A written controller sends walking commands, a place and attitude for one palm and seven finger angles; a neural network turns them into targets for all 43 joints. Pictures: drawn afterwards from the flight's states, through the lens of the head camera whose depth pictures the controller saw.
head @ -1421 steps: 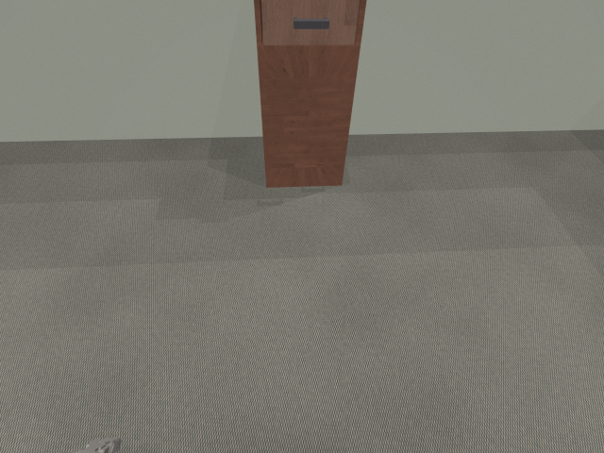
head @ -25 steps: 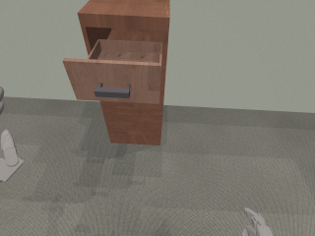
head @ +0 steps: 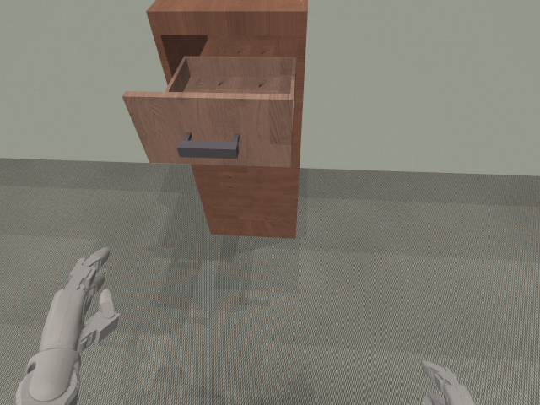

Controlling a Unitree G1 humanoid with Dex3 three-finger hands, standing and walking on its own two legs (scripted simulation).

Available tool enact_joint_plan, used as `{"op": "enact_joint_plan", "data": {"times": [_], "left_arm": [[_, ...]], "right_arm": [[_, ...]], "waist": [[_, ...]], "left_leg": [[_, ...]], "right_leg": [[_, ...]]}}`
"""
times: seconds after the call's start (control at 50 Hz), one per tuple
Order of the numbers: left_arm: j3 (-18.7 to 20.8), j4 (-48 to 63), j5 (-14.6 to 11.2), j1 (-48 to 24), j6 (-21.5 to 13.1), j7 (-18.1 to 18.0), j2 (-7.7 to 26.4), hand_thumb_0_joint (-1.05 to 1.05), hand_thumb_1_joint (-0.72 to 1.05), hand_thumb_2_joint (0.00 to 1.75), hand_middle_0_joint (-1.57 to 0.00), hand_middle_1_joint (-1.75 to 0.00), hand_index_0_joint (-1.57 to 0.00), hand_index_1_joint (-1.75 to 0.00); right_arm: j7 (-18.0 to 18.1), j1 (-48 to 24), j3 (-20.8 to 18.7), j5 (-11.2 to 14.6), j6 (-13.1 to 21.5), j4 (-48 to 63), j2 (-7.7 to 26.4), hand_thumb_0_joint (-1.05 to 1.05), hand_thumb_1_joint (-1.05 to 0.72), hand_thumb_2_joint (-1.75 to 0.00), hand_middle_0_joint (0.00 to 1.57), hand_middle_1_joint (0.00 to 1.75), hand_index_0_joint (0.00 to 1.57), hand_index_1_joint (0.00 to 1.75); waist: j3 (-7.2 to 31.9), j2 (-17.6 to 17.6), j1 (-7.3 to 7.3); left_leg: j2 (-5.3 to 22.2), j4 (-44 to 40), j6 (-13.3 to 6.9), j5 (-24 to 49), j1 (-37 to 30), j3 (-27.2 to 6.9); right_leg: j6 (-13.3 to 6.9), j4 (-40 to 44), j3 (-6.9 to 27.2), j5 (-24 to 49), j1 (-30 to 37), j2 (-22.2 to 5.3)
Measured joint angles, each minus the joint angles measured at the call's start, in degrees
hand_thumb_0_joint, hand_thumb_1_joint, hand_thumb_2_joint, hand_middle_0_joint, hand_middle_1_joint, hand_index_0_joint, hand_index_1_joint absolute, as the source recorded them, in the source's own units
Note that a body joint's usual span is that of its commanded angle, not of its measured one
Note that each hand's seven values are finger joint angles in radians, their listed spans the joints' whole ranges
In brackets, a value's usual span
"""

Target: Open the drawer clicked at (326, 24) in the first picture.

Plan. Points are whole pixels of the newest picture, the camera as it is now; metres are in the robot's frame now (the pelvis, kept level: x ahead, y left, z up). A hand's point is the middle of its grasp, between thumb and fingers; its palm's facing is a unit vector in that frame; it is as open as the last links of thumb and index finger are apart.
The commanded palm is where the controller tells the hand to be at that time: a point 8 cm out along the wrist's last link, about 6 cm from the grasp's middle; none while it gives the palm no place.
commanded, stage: let the arm hang, fingers relaxed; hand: left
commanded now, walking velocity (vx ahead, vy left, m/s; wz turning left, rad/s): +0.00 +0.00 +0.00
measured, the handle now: (210, 143) +0.61 +0.14 +0.04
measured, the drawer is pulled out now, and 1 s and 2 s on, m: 0.28 0.28 0.28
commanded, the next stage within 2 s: look to check the result in 0.98 s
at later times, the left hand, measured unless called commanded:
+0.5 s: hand out of the picture -0.01 +0.18 -0.15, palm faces +0.04 -0.97 -0.25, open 7.3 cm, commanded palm none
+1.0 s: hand out of the picture -0.01 +0.16 -0.16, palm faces +0.01 -0.98 -0.20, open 7.3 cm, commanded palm none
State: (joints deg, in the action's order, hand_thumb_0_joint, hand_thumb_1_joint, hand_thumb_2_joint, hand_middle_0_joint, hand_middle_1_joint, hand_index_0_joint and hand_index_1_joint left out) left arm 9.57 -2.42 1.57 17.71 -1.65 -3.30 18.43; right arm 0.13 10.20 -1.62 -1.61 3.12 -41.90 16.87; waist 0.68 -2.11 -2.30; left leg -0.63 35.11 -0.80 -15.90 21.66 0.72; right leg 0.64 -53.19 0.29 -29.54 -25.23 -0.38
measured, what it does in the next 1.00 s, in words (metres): stands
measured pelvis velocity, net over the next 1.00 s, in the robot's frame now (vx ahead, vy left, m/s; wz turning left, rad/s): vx -0.02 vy -0.01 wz -0.02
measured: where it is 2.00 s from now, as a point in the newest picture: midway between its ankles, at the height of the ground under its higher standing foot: outside the picture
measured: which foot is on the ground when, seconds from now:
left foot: down 0.00-1.00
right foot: down 0.00-1.00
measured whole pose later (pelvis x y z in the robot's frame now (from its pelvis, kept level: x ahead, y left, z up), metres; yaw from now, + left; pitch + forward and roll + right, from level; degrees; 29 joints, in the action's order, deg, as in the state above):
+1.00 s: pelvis -0.02 -0.01 +0.02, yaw -1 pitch -2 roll +0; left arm 0.4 -64.5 0.4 14.6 0.3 -1.8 8.5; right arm 2.1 16.3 -0.4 -0.7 -0.7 -64.7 7.7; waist -3.4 -0.4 -0.8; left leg -0.7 22.9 -1.3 -11.6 9.3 2.5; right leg -1.3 -23.3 1.1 -10.7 -10.5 1.7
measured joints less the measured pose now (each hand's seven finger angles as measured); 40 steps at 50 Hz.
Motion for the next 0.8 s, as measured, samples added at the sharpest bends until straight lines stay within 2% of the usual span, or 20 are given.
{"op": "enact_joint_plan", "data": {"times": [0.04, 0.08, 0.1, 0.12, 0.16, 0.18, 0.22, 0.26, 0.28, 0.3, 0.4, 0.56, 0.8], "left_arm": [[-3.42, -13.58, -0.03, -3.27, 3.88, 1.16, -2.16, 0.0, 0.91, 0.9, -0.2, -0.3, -0.2, -0.3], [-6.4, -23.69, -0.24, -4.3, 5.52, 2.16, -4.1, 0.0, 0.91, 0.9, -0.2, -0.3, -0.2, -0.3], [-7.76, -27.48, -0.35, -3.99, 5.66, 2.61, -4.86, 0.01, 0.91, 0.9, -0.2, -0.3, -0.2, -0.3], [-8.94, -30.8, -0.35, -3.35, 5.42, 2.94, -5.66, 0.01, 0.91, 0.9, -0.2, -0.3, -0.2, -0.3], [-11.17, -37.56, -0.34, -2.35, 5.15, 3.55, -8.27, 0.01, 0.91, 0.9, -0.2, -0.3, -0.2, -0.3], [-10.21, -39.48, -1.16, -2.0, 4.52, 2.96, -9.3, -0.01, 0.94, 0.9, -0.2, -0.3, -0.2, -0.3], [-9.42, -42.27, -1.07, -2.0, 3.74, 2.51, -9.02, -0.03, 0.99, 0.9, -0.21, -0.3, -0.21, -0.3], [-8.78, -44.94, -0.78, -1.96, 3.39, 2.46, -8.17, -0.04, 0.99, 0.9, -0.21, -0.3, -0.21, -0.3], [-8.53, -46.28, -0.78, -1.85, 3.28, 2.33, -7.76, -0.04, 0.99, 0.9, -0.21, -0.3, -0.21, -0.3], [-8.27, -47.69, -0.86, -1.95, 3.27, 2.19, -7.24, -0.03, 0.98, 0.9, -0.21, -0.3, -0.21, -0.3], [-7.77, -53.88, -1.21, -2.39, 3.75, 1.69, -5.76, -0.01, 0.95, 0.9, -0.2, -0.3, -0.2, -0.3], [-8.88, -59.49, -1.17, -2.22, 2.98, 1.89, -7.42, 0.0, 0.92, 0.9, -0.2, -0.3, -0.2, -0.3], [-9.4, -61.68, -1.14, -3.08, 2.0, 1.68, -9.92, 0.0, 0.91, 0.9, -0.2, -0.3, -0.2, -0.3]], "right_arm": [[0.12, -0.38, 0.77, -0.72, -1.04, -0.32, -0.65, 0.01, -0.91, -0.9, 0.2, 0.3, 0.2, 0.3], [0.08, -0.23, 1.72, -0.78, -1.89, -0.78, -1.91, 0.01, -0.91, -0.9, 0.2, 0.3, 0.2, 0.3], [0.02, 0.09, 2.17, -0.51, -2.39, -1.17, -2.65, 0.01, -0.91, -0.9, 0.2, 0.3, 0.2, 0.3], [-0.04, 0.41, 2.41, -0.08, -2.95, -1.78, -3.37, 0.01, -0.91, -0.9, 0.2, 0.3, 0.2, 0.3], [0.04, 0.91, 2.09, 0.55, -4.27, -3.87, -4.02, 0.01, -0.91, -0.9, 0.2, 0.3, 0.2, 0.3], [0.15, 1.71, 1.73, 0.67, -4.81, -4.91, -4.23, 0.01, -0.91, -0.9, 0.2, 0.3, 0.2, 0.3], [0.35, 3.15, 1.33, 0.79, -5.75, -7.43, -4.62, 0.0, -0.91, -0.9, 0.2, 0.3, 0.2, 0.3], [0.58, 4.11, 1.03, 0.82, -6.27, -9.78, -5.13, 0.01, -0.91, -0.9, 0.2, 0.3, 0.2, 0.3], [0.7, 4.61, 0.94, 0.87, -6.23, -10.73, -5.3, 0.01, -0.91, -0.9, 0.2, 0.3, 0.2, 0.3], [0.86, 4.84, 0.87, 0.89, -6.05, -11.8, -5.65, 0.01, -0.91, -0.9, 0.2, 0.3, 0.2, 0.3], [1.43, 5.09, 1.58, 0.69, -5.31, -15.78, -7.37, 0.01, -0.91, -0.9, 0.2, 0.3, 0.2, 0.3], [1.69, 4.22, 1.38, 0.77, -4.56, -19.08, -7.26, 0.01, -0.92, -0.9, 0.2, 0.3, 0.2, 0.3], [1.81, 4.89, 1.46, 0.89, -3.72, -21.84, -8.32, 0.0, -0.91, -0.9, 0.2, 0.3, 0.2, 0.3]], "waist": [[-1.36, 0.69, -0.92], [-3.09, 2.16, -1.06], [-3.73, 3.24, -0.87], [-4.24, 4.23, -0.56], [-5.71, 3.59, -0.61], [-5.95, 2.87, -0.57], [-6.34, 1.81, 0.34], [-6.5, 1.24, 1.06], [-6.36, 0.88, 1.23], [-6.39, 0.94, 1.29], [-5.99, 2.14, 2.44], [-4.08, 0.58, 2.31], [-3.31, 1.58, 1.79]], "left_leg": [[-0.69, -0.48, 0.1, 0.89, -0.34, 0.15], [-0.65, -0.7, 0.52, 1.08, -1.12, 0.76], [-0.6, -0.25, 0.96, 0.81, -1.31, 1.18], [-0.42, 0.7, 1.46, 0.27, -1.21, 1.59], [0.32, 2.86, 1.59, -3.93, -1.31, 0.04], [0.57, 3.93, 1.46, -6.3, -1.11, -1.05], [0.95, 5.83, 1.08, -7.56, -1.35, -1.9], [1.2, 4.39, 0.74, -5.94, -3.06, -1.82], [1.38, 1.6, 0.52, -2.88, -4.6, -1.79], [1.36, -0.55, 0.25, -0.17, -5.63, -1.86], [0.62, -6.05, -0.01, 1.04, -8.53, -0.75], [-0.2, -11.21, -0.59, 3.9, -11.24, 0.38], [-0.28, -12.47, -0.63, 4.45, -12.52, 1.38]], "right_leg": [[0.32, -1.79, 2.04, -1.04, -0.77, -0.15], [0.32, 3.97, 2.31, 1.9, 1.34, -0.3], [0.24, 9.19, 2.31, 6.2, 3.42, -0.41], [-1.62, 12.44, 2.57, 9.78, 4.75, -0.24], [-3.11, 12.88, 1.5, 10.04, 5.96, 0.99], [-3.23, 13.98, 0.41, 9.95, 6.77, 1.5], [-3.29, 16.94, -1.29, 10.78, 8.5, 2.35], [-3.37, 19.64, -2.27, 12.18, 9.79, 3.03], [-3.34, 20.55, -2.67, 12.72, 10.13, 3.38], [-3.2, 21.09, -2.91, 13.06, 10.37, 3.41], [-2.51, 26.51, -1.74, 16.29, 12.86, 2.66], [-1.93, 30.21, -0.56, 18.62, 14.67, 1.86], [-1.82, 30.14, 0.45, 18.8, 15.02, 1.8]]}}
